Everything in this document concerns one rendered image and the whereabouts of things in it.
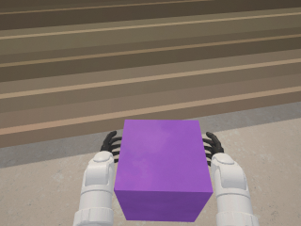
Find robot right hand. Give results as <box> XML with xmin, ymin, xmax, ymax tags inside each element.
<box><xmin>202</xmin><ymin>132</ymin><xmax>224</xmax><ymax>166</ymax></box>

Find robot left forearm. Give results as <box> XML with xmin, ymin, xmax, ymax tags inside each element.
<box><xmin>72</xmin><ymin>151</ymin><xmax>115</xmax><ymax>226</ymax></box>

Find robot left hand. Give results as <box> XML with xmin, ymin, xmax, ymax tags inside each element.
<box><xmin>100</xmin><ymin>131</ymin><xmax>122</xmax><ymax>163</ymax></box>

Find carton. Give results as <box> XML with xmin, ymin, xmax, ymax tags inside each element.
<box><xmin>114</xmin><ymin>120</ymin><xmax>214</xmax><ymax>222</ymax></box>

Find robot right forearm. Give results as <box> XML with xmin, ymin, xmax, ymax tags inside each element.
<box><xmin>211</xmin><ymin>153</ymin><xmax>260</xmax><ymax>226</ymax></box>

